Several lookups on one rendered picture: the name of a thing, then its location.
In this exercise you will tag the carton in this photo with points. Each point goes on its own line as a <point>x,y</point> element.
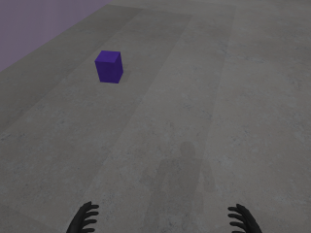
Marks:
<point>109,66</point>

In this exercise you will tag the robot left hand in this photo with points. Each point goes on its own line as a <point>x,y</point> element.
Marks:
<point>78,222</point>

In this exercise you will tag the robot right hand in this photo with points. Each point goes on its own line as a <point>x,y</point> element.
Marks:
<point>249,223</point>

